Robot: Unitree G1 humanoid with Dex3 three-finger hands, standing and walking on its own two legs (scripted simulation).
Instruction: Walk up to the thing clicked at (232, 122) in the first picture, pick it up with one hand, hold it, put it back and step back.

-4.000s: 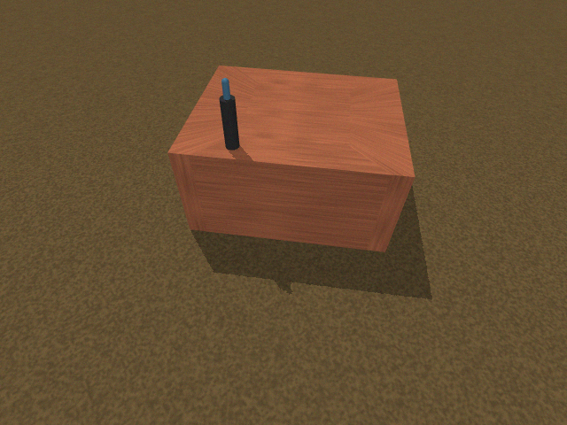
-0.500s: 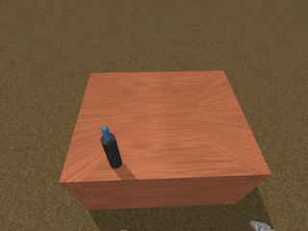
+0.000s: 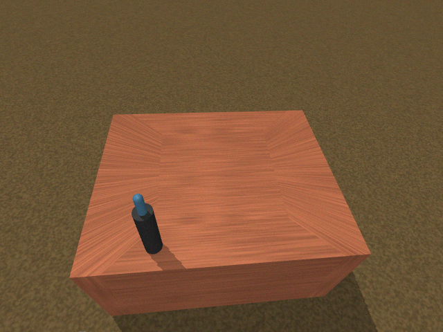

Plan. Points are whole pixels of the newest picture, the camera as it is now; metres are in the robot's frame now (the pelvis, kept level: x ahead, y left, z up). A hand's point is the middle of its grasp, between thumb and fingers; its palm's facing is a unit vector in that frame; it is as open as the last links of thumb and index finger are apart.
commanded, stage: walk up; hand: left
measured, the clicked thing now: (146, 224) +0.43 +0.20 -0.19
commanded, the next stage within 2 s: stand in 0.56 s
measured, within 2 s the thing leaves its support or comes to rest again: neither
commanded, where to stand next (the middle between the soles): +0.05 -0.02 m, yaw +2 degrees
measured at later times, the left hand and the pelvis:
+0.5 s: hand out of the picture +0.07 +0.27 -0.16, palm faces +0.00 -0.95 -0.32, open 7.4 cm; pelvis +0.01 +0.01 +0.00, yaw +0 degrees
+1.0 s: hand out of the picture +0.08 +0.27 -0.16, palm faces -0.02 -0.94 -0.33, open 7.4 cm; pelvis +0.00 +0.02 +0.00, yaw +0 degrees
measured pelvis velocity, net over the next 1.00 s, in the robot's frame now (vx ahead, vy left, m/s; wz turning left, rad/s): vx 0.00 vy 0.02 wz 0.01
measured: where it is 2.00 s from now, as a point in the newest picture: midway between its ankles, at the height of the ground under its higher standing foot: outside the picture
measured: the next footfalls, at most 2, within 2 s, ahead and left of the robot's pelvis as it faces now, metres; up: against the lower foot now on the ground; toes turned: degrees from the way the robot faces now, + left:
none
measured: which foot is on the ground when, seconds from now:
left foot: down 0.00-1.00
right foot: down 0.00-1.00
